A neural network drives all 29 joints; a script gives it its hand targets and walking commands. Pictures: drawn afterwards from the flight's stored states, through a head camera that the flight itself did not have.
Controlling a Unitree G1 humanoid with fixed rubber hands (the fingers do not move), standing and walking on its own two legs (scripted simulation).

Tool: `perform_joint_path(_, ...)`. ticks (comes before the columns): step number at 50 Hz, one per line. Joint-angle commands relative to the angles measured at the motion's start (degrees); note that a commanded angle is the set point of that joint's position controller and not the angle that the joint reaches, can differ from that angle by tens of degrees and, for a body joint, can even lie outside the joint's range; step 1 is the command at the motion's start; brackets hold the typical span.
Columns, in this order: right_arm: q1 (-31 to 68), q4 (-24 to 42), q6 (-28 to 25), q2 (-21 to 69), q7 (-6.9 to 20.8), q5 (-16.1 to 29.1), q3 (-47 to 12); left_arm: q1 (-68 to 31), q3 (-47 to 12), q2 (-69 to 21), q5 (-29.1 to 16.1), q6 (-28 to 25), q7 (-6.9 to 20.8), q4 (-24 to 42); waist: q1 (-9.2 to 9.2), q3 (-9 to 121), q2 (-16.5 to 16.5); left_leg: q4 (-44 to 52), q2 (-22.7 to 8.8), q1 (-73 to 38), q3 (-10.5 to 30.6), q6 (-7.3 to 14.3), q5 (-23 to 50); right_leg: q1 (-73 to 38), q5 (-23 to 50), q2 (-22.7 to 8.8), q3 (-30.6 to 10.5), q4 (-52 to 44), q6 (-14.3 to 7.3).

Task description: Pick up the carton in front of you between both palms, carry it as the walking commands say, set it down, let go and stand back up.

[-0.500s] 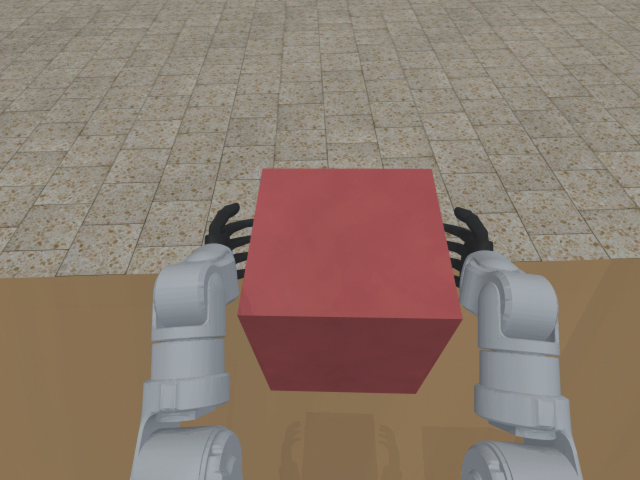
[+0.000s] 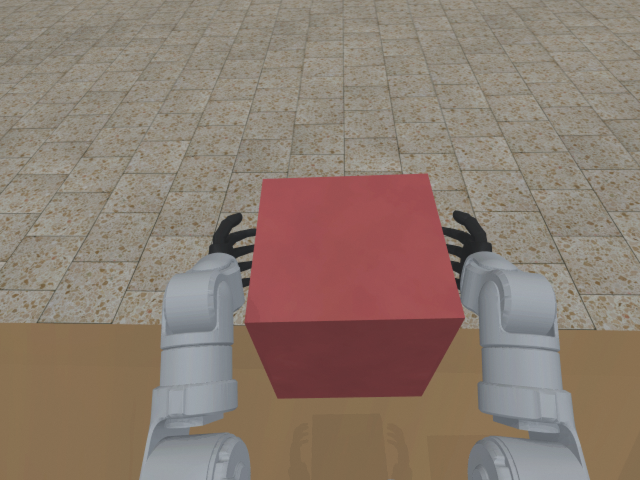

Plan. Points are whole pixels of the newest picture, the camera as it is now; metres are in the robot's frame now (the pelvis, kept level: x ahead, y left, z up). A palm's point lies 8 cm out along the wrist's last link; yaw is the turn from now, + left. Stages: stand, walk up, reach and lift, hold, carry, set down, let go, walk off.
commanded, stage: carry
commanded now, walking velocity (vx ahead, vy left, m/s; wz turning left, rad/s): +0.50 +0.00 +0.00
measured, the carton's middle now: (347, 294) +0.34 +0.00 +0.03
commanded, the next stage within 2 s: none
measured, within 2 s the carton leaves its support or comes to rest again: neither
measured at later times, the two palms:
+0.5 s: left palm (249, 131) +0.64 +0.17 +0.09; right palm (422, 130) +0.63 -0.13 +0.09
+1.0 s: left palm (285, 65) +0.93 +0.13 +0.07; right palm (417, 64) +0.92 -0.17 +0.07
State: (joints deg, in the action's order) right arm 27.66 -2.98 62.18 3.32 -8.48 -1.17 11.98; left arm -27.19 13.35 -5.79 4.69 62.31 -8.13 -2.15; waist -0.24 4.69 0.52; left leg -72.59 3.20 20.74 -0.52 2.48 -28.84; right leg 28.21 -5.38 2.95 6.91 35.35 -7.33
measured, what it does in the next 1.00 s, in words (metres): goes down: left foot 0.04 m lower, then right foot 0.03 m lower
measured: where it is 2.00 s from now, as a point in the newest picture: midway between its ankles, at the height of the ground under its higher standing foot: (348, 241)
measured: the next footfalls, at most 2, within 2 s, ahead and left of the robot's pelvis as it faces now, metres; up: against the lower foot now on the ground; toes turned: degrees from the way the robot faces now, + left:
left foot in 0.44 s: +0.43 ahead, +0.07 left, -0.04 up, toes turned +1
right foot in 1.00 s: +0.76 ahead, -0.07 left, -0.07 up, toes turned -4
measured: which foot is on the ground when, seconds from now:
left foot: up 0.00-0.42, down 0.44-1.00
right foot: down 0.00-0.46, up 0.48-0.98, down 1.00-1.00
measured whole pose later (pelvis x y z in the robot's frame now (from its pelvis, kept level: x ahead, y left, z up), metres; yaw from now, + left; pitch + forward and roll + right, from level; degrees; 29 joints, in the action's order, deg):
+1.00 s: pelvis +0.60 +0.00 -0.06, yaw +0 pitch +4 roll +1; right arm 28.6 1.5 62.5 4.1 -8.5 -0.9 11.4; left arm -27.7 13.3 -4.8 3.3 64.0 -8.1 4.0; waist 3.7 5.9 -0.9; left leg -37.5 4.8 3.8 -3.4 4.6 -28.2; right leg 27.1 5.7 1.3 6.9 22.9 -4.9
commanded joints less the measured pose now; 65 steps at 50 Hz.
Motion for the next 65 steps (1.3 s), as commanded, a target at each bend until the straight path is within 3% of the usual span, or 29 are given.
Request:
perform_joint_path(1, 37.42, 7.07, -1.28, 54.98, 5.56, 13.22, -36.04, -37.83, -38.48, -51.56, -18.37, -1.83, 6.22, 7.97, -2.11, 20.71, -2.63, -1.95, -4.72, 21.36, 2.89, 0.18, 4.48, -30.39, 8.81, -19.60, -29.23, -11.67, -6.95)
perform_joint_path(3, 35.98, 6.95, -2.67, 55.87, 5.50, 12.39, -36.39, -41.40, -40.89, -53.91, -20.90, -3.52, 7.04, 10.13, -0.94, 21.17, -3.72, 3.35, -5.74, 17.95, 2.20, -0.48, 6.30, -26.13, 7.39, -17.93, -25.94, -13.25, -5.19)
perform_joint_path(8, 29.92, 8.44, -4.68, 53.54, 4.69, 10.93, -37.82, -36.30, -43.13, -52.23, -22.24, -4.77, 7.55, 11.03, -2.52, 22.63, -5.49, 12.29, -5.98, 24.06, -0.32, -1.60, 14.12, -33.13, 27.71, -16.24, -19.65, -9.91, -4.09)
perform_joint_path(11, 29.16, 11.01, -4.59, 51.12, 4.31, 10.89, -38.52, -33.94, -43.17, -49.98, -22.07, -4.60, 7.39, 11.76, -3.69, 20.92, -5.65, 20.04, -5.26, 25.64, -1.84, -1.36, 21.57, -35.83, 33.63, -13.42, -16.38, -8.53, -2.83)
perform_joint_path(18, 28.25, 13.29, -1.11, 43.42, 3.56, 10.51, -36.74, -30.32, -40.26, -43.23, -20.42, -1.78, 5.71, 10.34, -6.05, 15.31, -6.34, 44.21, -1.11, 15.24, -5.79, 1.80, 37.35, -36.46, 30.48, -9.35, -11.00, -5.44, -1.98)
perform_joint_path(20, 27.40, 11.63, 0.14, 41.02, 3.46, 9.71, -34.63, -30.02, -39.28, -42.20, -19.69, -0.64, 5.24, 8.54, -3.13, 15.92, -7.04, 47.94, -0.22, 3.64, -6.29, 3.35, 38.95, -32.40, 33.59, -9.31, -9.30, 0.77, -0.23)
perform_joint_path(21, 26.48, 10.19, 0.63, 39.92, 3.37, 9.18, -33.42, -30.53, -38.75, -41.93, -19.39, -0.04, 5.07, 7.83, -0.53, 17.46, -6.16, 50.85, 0.03, -4.09, -7.16, 3.41, 40.21, -30.00, 33.06, -8.33, -6.96, 7.42, 1.22)
perform_joint_path(22, 26.03, 9.02, 1.07, 38.96, 3.27, 8.68, -32.06, -31.60, -37.90, -41.44, -18.95, 0.48, 4.86, 7.40, 1.59, 19.82, -2.80, 49.70, -3.03, -14.44, -4.96, 2.82, 41.85, -23.42, 23.45, -6.77, -4.38, 17.29, 2.81)
perform_joint_path(23, 25.51, 7.60, 1.48, 37.79, 3.00, 8.63, -30.45, -32.72, -36.89, -40.77, -18.71, 0.99, 4.54, 7.24, 1.06, 22.99, 3.55, 39.18, -13.61, -27.23, 6.48, 3.22, 62.16, -10.12, -2.50, -4.61, -2.73, 28.21, 4.61)
perform_joint_path(24, 27.12, 7.29, 1.60, 36.18, 2.46, 8.00, -29.90, -32.14, -36.28, -41.47, -18.64, 1.90, 4.17, 5.13, 4.15, 29.96, 17.69, 40.73, -26.00, -42.64, 30.81, 16.62, 55.99, 9.43, -27.47, 3.60, -5.37, 46.72, 7.91)
perform_joint_path(25, 26.66, 6.03, 1.97, 39.16, 2.62, 9.93, -30.48, -33.46, -36.13, -41.16, -18.54, 2.04, 3.72, 6.93, 4.19, 29.24, 13.99, 45.78, -24.71, -40.25, 35.69, 17.68, 35.41, 15.09, -27.44, 1.15, -8.73, 49.83, 5.39)
perform_joint_path(26, 30.01, 7.67, 1.73, 42.17, 3.16, 11.41, -31.87, -36.37, -35.74, -42.93, -18.41, 2.03, 3.49, 7.76, 4.80, 24.47, 9.06, 48.27, -21.87, -33.49, 32.65, 16.13, 27.06, 16.63, -24.76, -0.36, -9.42, 48.13, 4.41)
perform_joint_path(27, 33.31, 8.36, 1.59, 45.90, 3.90, 13.16, -33.37, -37.32, -35.02, -44.88, -17.55, 1.81, 3.45, 7.71, 3.75, 21.03, 2.42, 49.74, -20.47, -26.71, 28.83, 13.99, 25.60, 15.43, -21.52, -2.52, -9.34, 43.59, 4.17)
perform_joint_path(28, 37.11, 9.85, 1.04, 48.99, 4.66, 15.07, -35.49, -37.07, -34.35, -45.98, -16.43, 1.47, 3.51, 7.23, 2.49, 19.10, 0.77, 50.94, -19.37, -21.31, 25.84, 13.00, 26.63, 13.33, -20.00, -3.86, -9.07, 38.90, 4.20)
perform_joint_path(31, 42.14, 10.86, -0.75, 53.68, 6.45, 18.42, -38.80, -36.75, -34.72, -48.79, -14.56, -0.03, 4.11, 6.47, 1.25, 19.08, 2.75, 53.57, -17.16, -15.28, 19.35, 10.53, 26.75, 8.83, -16.05, -5.46, -7.50, 30.31, 5.38)
perform_joint_path(34, 39.56, 10.15, -1.59, 54.12, 6.98, 18.36, -39.32, -34.66, -36.31, -49.50, -14.26, -1.11, 4.28, 6.54, 2.58, 19.67, 4.04, 51.86, -16.56, -20.64, 14.78, 10.36, 42.35, 13.25, -10.86, -6.15, -5.94, 23.14, 6.64)
perform_joint_path(37, 36.97, 10.87, -1.89, 53.28, 7.10, 17.98, -39.49, -34.08, -37.91, -49.00, -14.95, -1.65, 4.22, 8.52, 3.75, 20.49, 4.43, 49.54, -14.72, -26.91, 10.72, 8.32, 53.49, 16.33, -3.76, -5.59, -4.80, 16.80, 6.75)
perform_joint_path(41, 34.93, 12.18, -1.43, 50.24, 6.67, 17.36, -38.87, -34.48, -39.12, -46.52, -15.58, -1.12, 3.85, 11.35, 5.10, 18.81, 5.43, 47.79, -11.40, -31.31, 7.25, 6.74, 57.37, 16.63, 4.24, -3.36, -2.70, 7.30, 5.95)
perform_joint_path(45, 31.39, 9.61, -0.25, 47.17, 6.15, 15.85, -37.61, -32.04, -37.68, -43.45, -14.57, 0.46, 3.77, 9.64, 6.48, 15.38, 5.51, 45.50, -9.46, -32.04, 4.94, 6.42, 55.05, 11.58, 12.09, -1.20, -0.27, -7.05, 4.20)
perform_joint_path(47, 30.87, 8.19, 0.19, 46.83, 5.96, 15.42, -37.22, -30.75, -35.95, -41.86, -13.63, 1.06, 3.72, 8.36, 4.71, 15.09, 6.21, 41.40, -9.32, -28.59, 3.64, 5.16, 56.24, 1.59, 15.98, -0.01, 0.47, -12.28, 2.80)
perform_joint_path(49, 31.71, 7.38, 0.64, 46.75, 5.69, 15.17, -36.73, -28.47, -33.87, -40.16, -12.59, 1.34, 3.56, 6.69, 0.43, 18.34, 4.76, 28.23, -8.28, -23.46, -0.06, 2.82, 55.78, -13.76, 17.49, -0.35, 1.74, -16.19, 2.10)
perform_joint_path(50, 32.59, 6.97, 0.81, 46.31, 5.51, 14.94, -36.18, -28.28, -32.79, -39.60, -11.88, 1.43, 3.58, 6.27, -1.48, 21.64, 0.60, 17.28, -7.16, -13.29, -1.34, 1.68, 41.36, -26.57, 20.10, -5.38, -3.10, -12.17, 2.62)
perform_joint_path(51, 33.59, 5.58, 1.30, 47.05, 5.41, 15.21, -36.02, -27.95, -31.15, -37.64, -11.32, 1.55, 3.36, 4.49, -0.13, 27.34, -10.21, 5.74, -4.06, 3.49, -1.98, -0.50, 7.02, -44.03, 41.21, -20.87, -20.06, 0.53, -2.67)
perform_joint_path(52, 32.79, 5.54, 1.51, 47.86, 5.31, 15.34, -35.64, -29.26, -31.60, -38.13, -11.69, 1.63, 3.17, 4.23, -4.00, 31.87, -17.60, -10.85, 2.85, 20.88, 0.39, -2.84, -6.86, -54.33, 22.46, -27.79, -38.99, -5.21, -13.98)
perform_joint_path(53, 33.95, 7.34, 1.41, 48.43, 5.09, 14.90, -36.14, -27.55, -32.47, -41.61, -13.17, 1.44, 3.54, 3.93, -4.36, 29.76, -11.51, -13.19, -0.57, 25.30, 3.33, -0.80, -2.93, -49.18, 4.09, -25.04, -40.50, -9.16, -13.42)
perform_joint_path(54, 36.29, 7.87, 1.06, 50.13, 5.02, 14.60, -35.94, -30.05, -33.94, -44.83, -14.47, 0.92, 4.27, 5.26, -4.00, 25.16, -5.11, -9.49, -2.21, 24.73, 3.22, -0.04, 1.71, -41.47, -0.45, -20.75, -35.07, -11.73, -9.50)
perform_joint_path(56, 38.25, 8.79, 0.06, 52.98, 5.09, 13.26, -35.29, -39.08, -38.55, -50.59, -18.91, -0.61, 5.62, 9.46, -2.08, 21.25, -2.10, -4.24, -5.53, 22.18, 2.69, 0.09, 5.21, -31.07, 5.18, -20.04, -29.59, -13.44, -7.52)
perform_joint_path(58, 36.63, 8.52, -1.29, 54.12, 5.09, 12.49, -35.79, -42.53, -40.97, -53.03, -21.64, -2.16, 6.58, 11.62, -1.08, 21.58, -3.27, 0.51, -6.20, 19.02, 1.70, -0.67, 7.36, -26.58, 3.31, -17.57, -24.98, -14.90, -5.63)
perform_joint_path(65, 30.68, 11.06, -3.14, 50.62, 4.15, 10.76, -37.61, -35.74, -42.78, -50.01, -22.54, -3.31, 7.21, 11.90, -3.38, 20.30, -5.24, 15.08, -6.54, 28.00, -2.24, -2.16, 17.88, -35.25, 24.37, -14.31, -16.93, -11.55, -4.41)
